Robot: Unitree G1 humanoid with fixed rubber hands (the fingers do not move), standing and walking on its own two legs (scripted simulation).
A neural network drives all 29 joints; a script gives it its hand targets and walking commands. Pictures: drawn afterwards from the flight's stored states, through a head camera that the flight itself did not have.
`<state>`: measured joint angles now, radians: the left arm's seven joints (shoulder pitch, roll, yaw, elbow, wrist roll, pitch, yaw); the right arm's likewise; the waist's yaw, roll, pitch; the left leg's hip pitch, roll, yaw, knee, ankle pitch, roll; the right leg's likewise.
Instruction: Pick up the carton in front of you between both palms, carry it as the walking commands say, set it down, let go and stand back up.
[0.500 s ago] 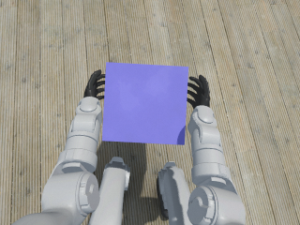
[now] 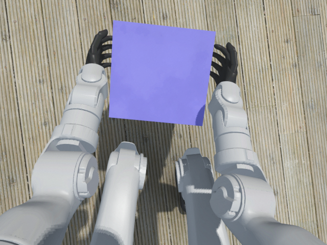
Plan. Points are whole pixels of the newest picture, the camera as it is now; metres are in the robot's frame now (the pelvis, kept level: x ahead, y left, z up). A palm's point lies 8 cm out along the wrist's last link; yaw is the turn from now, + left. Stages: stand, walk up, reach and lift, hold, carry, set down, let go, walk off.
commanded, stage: set down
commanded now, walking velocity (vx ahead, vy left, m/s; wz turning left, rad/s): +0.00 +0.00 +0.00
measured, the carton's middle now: (160, 77) +0.49 +0.03 -0.23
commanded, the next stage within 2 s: none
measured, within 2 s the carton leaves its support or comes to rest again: rests again in 0.92 s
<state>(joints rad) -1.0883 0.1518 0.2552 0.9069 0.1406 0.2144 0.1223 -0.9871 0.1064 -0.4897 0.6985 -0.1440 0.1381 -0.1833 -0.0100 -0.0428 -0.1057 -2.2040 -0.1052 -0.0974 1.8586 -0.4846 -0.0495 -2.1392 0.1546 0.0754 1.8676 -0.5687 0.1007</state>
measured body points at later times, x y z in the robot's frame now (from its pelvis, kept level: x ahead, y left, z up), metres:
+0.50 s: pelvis +0.00 +0.00 -0.07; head +0.33 +0.03 +0.23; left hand +0.52 +0.18 -0.24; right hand +0.50 -0.12 -0.23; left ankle +0.11 +0.12 -0.42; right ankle +0.10 -0.13 -0.42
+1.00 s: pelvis +0.00 +0.00 -0.07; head +0.34 +0.03 +0.21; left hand +0.52 +0.18 -0.25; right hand +0.52 -0.12 -0.24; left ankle +0.11 +0.12 -0.42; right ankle +0.10 -0.13 -0.42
